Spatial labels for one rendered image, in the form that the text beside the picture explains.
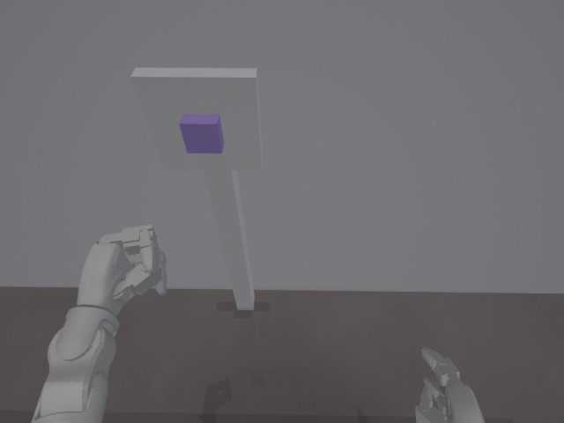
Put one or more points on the left robot forearm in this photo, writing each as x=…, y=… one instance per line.
x=79, y=357

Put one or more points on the button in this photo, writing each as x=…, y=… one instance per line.
x=202, y=133

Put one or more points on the right robot hand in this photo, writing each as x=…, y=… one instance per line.
x=456, y=401

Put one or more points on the left robot hand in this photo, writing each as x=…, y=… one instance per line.
x=106, y=265

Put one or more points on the panel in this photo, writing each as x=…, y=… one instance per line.
x=232, y=93

